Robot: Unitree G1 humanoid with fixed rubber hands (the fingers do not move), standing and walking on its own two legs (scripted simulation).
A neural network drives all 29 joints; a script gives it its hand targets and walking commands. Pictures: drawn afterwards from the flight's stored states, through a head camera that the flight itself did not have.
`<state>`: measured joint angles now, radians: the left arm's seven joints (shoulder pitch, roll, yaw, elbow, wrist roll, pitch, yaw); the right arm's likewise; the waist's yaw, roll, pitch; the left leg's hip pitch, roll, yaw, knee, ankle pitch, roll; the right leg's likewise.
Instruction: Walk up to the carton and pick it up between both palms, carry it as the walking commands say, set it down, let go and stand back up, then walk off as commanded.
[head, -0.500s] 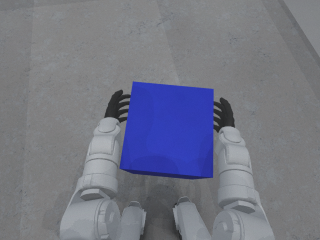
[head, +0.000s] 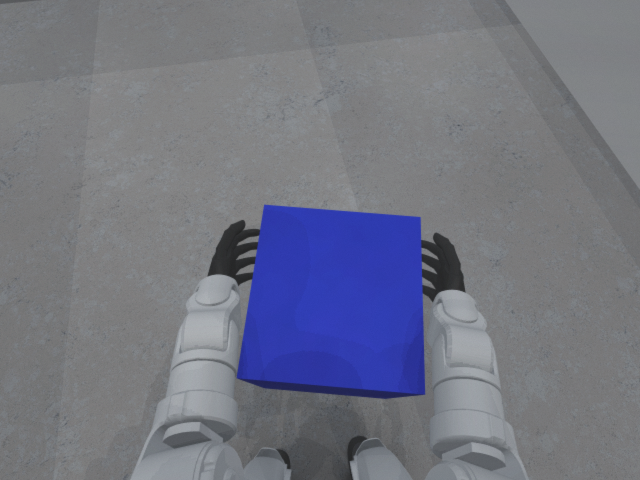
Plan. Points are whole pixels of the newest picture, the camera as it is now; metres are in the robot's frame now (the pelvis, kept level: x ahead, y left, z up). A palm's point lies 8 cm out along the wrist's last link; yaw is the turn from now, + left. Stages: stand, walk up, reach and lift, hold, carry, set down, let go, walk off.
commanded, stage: reach and lift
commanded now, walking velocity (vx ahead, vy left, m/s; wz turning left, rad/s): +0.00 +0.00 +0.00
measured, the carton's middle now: (332, 314) +0.35 -0.02 -0.11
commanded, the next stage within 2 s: none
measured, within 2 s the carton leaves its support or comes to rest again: neither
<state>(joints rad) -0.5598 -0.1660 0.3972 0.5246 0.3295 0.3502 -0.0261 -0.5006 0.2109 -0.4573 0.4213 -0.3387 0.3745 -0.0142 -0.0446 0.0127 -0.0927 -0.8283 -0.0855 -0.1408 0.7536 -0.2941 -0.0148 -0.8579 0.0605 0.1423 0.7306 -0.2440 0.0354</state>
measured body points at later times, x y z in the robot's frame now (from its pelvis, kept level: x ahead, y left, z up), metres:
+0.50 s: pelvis +0.02 +0.00 +0.03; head +0.06 +0.00 +0.48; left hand +0.37 +0.12 +0.03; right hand +0.35 -0.17 +0.03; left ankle +0.03 +0.12 -0.70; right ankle +0.05 -0.13 -0.70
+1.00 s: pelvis +0.02 +0.00 +0.04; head -0.02 +0.01 +0.49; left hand +0.35 +0.13 +0.09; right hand +0.33 -0.17 +0.09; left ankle +0.03 +0.12 -0.70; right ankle +0.05 -0.13 -0.70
